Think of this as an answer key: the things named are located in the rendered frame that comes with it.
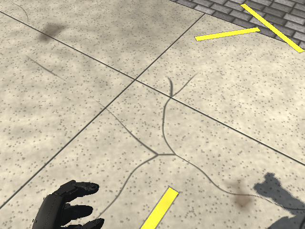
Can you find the left robot hand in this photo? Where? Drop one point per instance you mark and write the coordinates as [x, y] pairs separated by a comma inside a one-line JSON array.
[[55, 212]]

